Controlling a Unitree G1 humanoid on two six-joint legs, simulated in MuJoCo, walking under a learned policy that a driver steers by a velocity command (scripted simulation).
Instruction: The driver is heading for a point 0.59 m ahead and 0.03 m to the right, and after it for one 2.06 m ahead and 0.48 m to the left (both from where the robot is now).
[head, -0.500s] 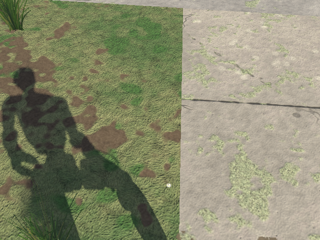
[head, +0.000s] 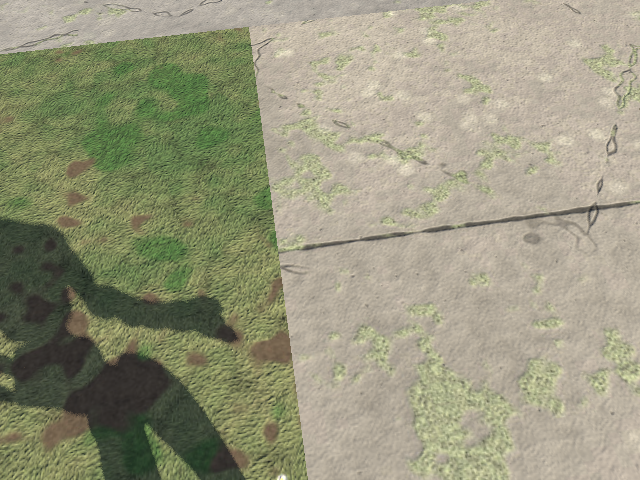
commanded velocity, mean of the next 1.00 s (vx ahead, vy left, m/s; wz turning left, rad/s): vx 0.50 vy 0.00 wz -0.25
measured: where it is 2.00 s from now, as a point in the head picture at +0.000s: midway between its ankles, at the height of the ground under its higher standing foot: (381, 260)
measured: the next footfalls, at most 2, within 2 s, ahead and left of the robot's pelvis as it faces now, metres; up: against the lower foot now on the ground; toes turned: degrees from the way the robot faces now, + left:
left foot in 0.24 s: +0.33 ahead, +0.14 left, +0.00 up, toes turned -13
right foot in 0.76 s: +0.49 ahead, -0.20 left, +0.00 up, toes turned -20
